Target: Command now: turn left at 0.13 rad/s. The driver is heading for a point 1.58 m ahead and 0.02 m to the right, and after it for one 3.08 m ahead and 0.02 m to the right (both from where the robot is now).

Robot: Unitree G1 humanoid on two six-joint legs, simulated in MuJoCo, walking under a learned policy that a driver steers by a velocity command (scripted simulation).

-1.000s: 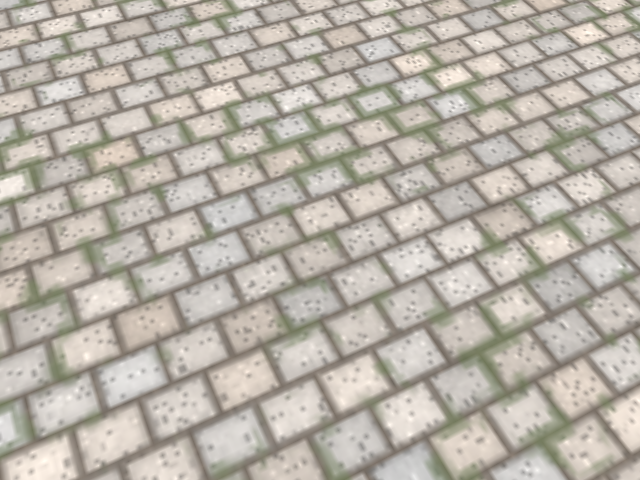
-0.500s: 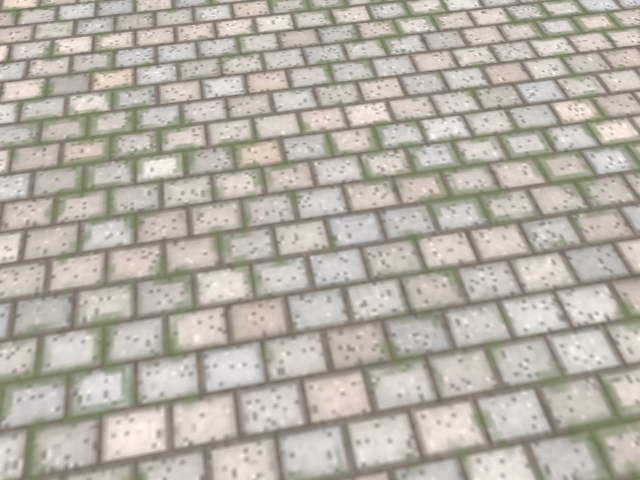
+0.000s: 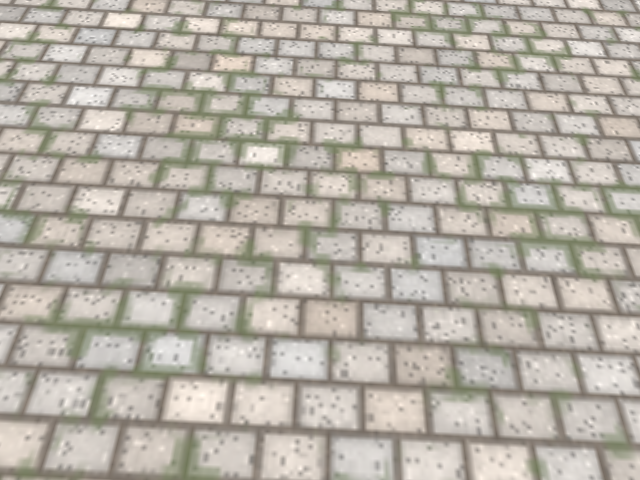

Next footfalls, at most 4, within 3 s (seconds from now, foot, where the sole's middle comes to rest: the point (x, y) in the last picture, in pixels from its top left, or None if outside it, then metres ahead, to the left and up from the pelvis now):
0.18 right None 0.03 -0.14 -0.78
1.02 right None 0.41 -0.13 -0.78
1.58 left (286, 367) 0.72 0.09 -0.78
2.12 right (386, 268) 1.02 -0.15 -0.78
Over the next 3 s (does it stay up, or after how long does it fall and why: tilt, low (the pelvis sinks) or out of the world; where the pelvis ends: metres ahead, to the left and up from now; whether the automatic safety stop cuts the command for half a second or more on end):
stays up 1.32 0.00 0.01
